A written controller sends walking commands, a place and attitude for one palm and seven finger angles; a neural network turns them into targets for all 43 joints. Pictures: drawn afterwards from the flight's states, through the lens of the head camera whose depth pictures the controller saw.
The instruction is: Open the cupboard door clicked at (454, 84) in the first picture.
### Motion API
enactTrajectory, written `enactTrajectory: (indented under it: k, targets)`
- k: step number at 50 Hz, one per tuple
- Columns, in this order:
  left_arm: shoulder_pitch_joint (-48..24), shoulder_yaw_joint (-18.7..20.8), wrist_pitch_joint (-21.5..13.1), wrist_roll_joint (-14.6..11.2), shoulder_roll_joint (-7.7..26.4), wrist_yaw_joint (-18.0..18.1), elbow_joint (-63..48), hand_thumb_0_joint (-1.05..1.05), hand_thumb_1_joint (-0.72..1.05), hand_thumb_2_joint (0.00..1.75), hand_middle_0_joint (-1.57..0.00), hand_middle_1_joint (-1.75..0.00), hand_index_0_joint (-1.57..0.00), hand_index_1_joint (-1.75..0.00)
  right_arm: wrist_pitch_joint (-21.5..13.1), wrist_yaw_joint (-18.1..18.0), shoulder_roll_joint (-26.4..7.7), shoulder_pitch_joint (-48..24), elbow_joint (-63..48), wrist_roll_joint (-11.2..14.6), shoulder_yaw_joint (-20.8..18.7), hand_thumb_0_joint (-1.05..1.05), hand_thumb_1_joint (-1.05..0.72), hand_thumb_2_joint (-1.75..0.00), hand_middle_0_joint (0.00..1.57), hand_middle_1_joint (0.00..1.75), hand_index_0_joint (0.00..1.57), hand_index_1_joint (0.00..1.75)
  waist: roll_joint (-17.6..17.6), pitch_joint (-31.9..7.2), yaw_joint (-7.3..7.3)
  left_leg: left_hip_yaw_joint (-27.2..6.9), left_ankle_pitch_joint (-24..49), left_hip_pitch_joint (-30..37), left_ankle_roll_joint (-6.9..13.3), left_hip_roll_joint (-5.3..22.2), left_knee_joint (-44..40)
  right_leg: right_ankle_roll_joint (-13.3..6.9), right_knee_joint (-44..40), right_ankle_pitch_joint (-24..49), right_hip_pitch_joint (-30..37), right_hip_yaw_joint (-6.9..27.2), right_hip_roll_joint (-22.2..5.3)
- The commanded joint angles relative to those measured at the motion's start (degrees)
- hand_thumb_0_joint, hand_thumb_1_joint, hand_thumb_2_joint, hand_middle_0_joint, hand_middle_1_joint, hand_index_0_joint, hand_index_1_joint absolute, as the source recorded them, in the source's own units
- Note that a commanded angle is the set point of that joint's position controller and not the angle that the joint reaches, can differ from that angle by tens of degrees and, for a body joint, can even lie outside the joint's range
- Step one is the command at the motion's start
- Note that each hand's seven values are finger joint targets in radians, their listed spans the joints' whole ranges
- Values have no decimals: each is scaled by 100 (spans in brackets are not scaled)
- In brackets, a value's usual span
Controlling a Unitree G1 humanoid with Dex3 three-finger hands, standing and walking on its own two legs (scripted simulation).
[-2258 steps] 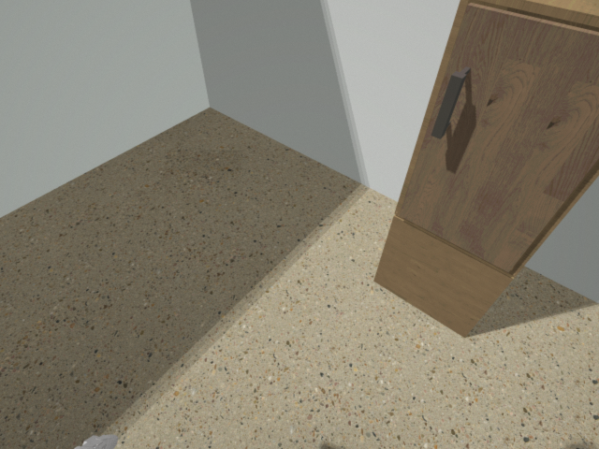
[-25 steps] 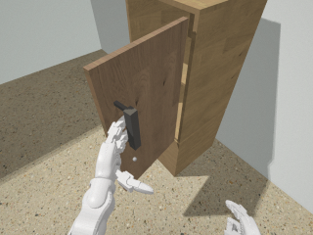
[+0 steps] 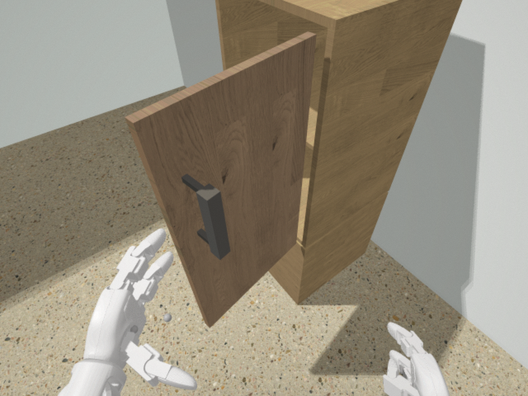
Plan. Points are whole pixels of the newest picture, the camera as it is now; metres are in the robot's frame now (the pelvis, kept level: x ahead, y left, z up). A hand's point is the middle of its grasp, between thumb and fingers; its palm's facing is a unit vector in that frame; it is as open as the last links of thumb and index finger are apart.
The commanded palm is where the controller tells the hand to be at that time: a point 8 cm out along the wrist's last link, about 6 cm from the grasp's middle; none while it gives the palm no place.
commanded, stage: slide the hand sideways off the handle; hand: left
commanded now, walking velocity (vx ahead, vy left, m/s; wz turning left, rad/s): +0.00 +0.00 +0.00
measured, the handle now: (205, 217) +0.36 +0.11 +0.10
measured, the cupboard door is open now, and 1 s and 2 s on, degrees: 100 100 100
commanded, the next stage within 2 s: draw the hand back to the body in 0.06 s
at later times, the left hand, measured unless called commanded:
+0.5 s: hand (132, 315) +0.19 +0.17 +0.12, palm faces -0.02 -1.00 -0.06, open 16.3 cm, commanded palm +0.17 +0.23 +0.13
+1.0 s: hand (56, 296) +0.20 +0.25 +0.15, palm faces +0.29 -0.90 -0.32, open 13.5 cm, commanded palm +0.15 +0.29 +0.17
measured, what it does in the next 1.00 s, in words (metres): stands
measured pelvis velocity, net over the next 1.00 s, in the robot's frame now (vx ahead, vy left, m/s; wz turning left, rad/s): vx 0.00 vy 0.03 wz -0.01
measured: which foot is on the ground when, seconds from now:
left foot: down 0.00-1.00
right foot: down 0.00-1.00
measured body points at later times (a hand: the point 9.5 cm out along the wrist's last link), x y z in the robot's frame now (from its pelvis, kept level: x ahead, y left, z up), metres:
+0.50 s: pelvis -0.01 +0.01 +0.00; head -0.02 -0.01 +0.45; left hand +0.19 +0.22 +0.12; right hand +0.16 -0.22 -0.07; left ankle +0.02 +0.11 -0.71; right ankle -0.04 -0.08 -0.71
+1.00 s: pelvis +0.00 +0.03 +0.03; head -0.01 +0.02 +0.48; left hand +0.18 +0.29 +0.17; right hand +0.19 -0.18 -0.05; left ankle +0.02 +0.12 -0.71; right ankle -0.04 -0.08 -0.71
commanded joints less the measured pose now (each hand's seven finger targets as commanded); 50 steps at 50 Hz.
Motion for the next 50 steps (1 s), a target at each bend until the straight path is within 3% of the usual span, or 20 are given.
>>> enactTrajectory:
  k: [1,2,5,8,10,12,15,17,18,22,28,30,33,34,35,36,37,44,50]
  targets:
    - [-300,547,-665,-251,525,-214,-1442,0,-50,30,-15,-30,-15,-30,-429,-106,-564,-508,-922,57,-236,0,-90,-90,20,30,20,30,-118,-668,-38,-138,1239,607,99,-144,-302,357,-696,2682,-7,500,-195]
    - [-423,361,-708,-271,410,-267,-1462,0,-50,30,-15,-30,-15,-30,-470,-106,-581,-493,-914,68,-228,0,-90,-90,20,30,20,30,-208,-596,-135,-160,1188,611,111,-134,-268,376,-732,2552,-111,526,-195]
    - [-619,234,-801,-326,375,-341,-1359,0,-50,30,-15,-30,-15,-30,-605,-140,-620,-458,-863,83,-254,0,-90,-90,20,30,20,30,-229,-457,-204,-227,897,515,109,-131,-232,362,-782,1996,-375,546,-193]
    - [-805,178,-740,-238,431,-305,-1173,0,-50,30,-15,-30,-15,-30,-671,-167,-655,-494,-846,86,-261,0,-90,-90,20,30,20,30,-388,-331,-197,-242,599,371,122,-117,-236,335,-903,1272,-517,630,-208]
    - [-799,600,-669,-221,778,-204,-1171,0,-50,30,-15,-30,-15,-30,-681,-199,-649,-509,-819,93,-269,0,-90,-90,20,30,20,30,-326,-515,-57,-212,592,402,116,-108,-277,318,-975,1143,-330,725,-239]
    - [-682,911,-574,-217,994,-103,-1199,0,-50,30,-15,-30,-15,-30,-662,-213,-617,-540,-820,100,-248,0,-90,-90,20,30,20,30,-374,-622,66,-196,684,429,111,-96,-350,316,-1001,1206,-102,739,-246]
    - [-479,875,-431,-340,779,-82,-1318,0,-50,30,-15,-30,-15,-30,-694,-205,-553,-626,-858,137,-198,0,-90,-90,20,30,20,30,-125,-534,126,-164,789,609,106,-91,-518,294,-1002,1457,-35,570,-197]
    - [-401,1019,-349,-397,880,-108,-1279,0,-50,30,-15,-30,-15,-30,-712,-212,-577,-621,-817,140,-192,0,-90,-90,20,30,20,30,-412,-507,115,-189,855,604,104,-79,-550,339,-1056,1620,84,580,-202]
    - [-390,870,-309,-418,764,-172,-1409,0,-50,30,-15,-30,-15,-30,-738,-209,-573,-658,-858,148,-180,0,-90,-90,20,30,20,30,-200,-469,111,-168,872,655,110,-89,-570,346,-1070,1703,60,577,-211]
    - [-444,1037,-131,-513,949,-340,-1390,0,-50,30,-15,-30,-15,-30,-809,-251,-633,-619,-787,171,-175,0,-90,-90,20,30,20,30,-321,-244,63,-210,832,752,118,-68,-669,330,-1200,1507,-9,520,-151]
    - [-463,1314,-3,-669,1117,-511,-1740,0,-50,30,-15,-30,-15,-30,-933,-305,-651,-609,-727,186,-171,0,-90,-90,20,30,20,30,-130,-373,117,-246,1081,1075,127,-68,-829,293,-1191,1797,116,325,-101]
    - [-479,1284,19,-687,1075,-563,-1867,0,-43,33,-15,-30,-15,-30,-984,-312,-641,-595,-708,189,-156,0,-90,-90,20,30,20,30,41,-401,116,-262,1189,1254,126,-67,-890,261,-1154,1884,100,220,-66]
    - [-516,1410,109,-754,1149,-638,-1858,0,-32,37,-16,-30,-16,-30,-1019,-330,-669,-638,-646,200,-151,0,-90,-90,20,30,20,30,14,-305,116,-299,1125,1276,122,-56,-967,257,-1240,1766,127,195,-54]
    - [-849,1504,117,119,1860,207,-2297,0,-29,39,-16,-30,-16,-30,-910,-448,-602,-810,-614,97,-144,0,-90,-90,20,30,20,30,39,-78,311,-249,1026,1347,121,-22,-1216,176,-1704,1616,241,550,-196]
    - [-401,1283,222,194,1356,563,-2066,0,-26,40,-16,-30,-16,-30,-862,-482,-503,-749,-599,44,-101,0,-90,-90,20,30,20,30,-48,166,198,-223,893,1452,109,-12,-1325,190,-1879,1374,205,515,-250]
    - [-132,1118,296,354,1174,788,-1985,0,-22,42,-16,-30,-16,-30,-784,-474,-505,-708,-522,40,-88,0,-90,-90,20,30,20,30,43,211,195,-232,982,1600,115,18,-1414,183,-1901,1425,309,439,-241]
    - [-95,1104,345,445,1192,935,-2014,0,-18,43,-16,-30,-16,-30,-730,-463,-531,-754,-499,24,-92,0,-90,-90,20,30,20,30,-93,170,206,-231,1066,1673,128,22,-1499,188,-1986,1492,474,429,-240]
    - [-558,1323,326,761,1441,1388,-2025,0,6,54,-17,-30,-17,-30,-577,-466,-533,-983,-280,-61,-68,0,-90,-90,20,30,20,30,187,306,196,-254,1071,2258,88,93,-2219,173,-2388,1372,985,335,-203]
    - [-446,1583,295,788,1512,1441,-1930,0,27,63,-18,-30,-18,-30,-513,-394,-552,-1040,-169,-98,-97,0,-90,-90,20,30,20,30,25,235,278,-284,1638,2542,46,153,-2555,150,-2519,1816,1473,294,-168]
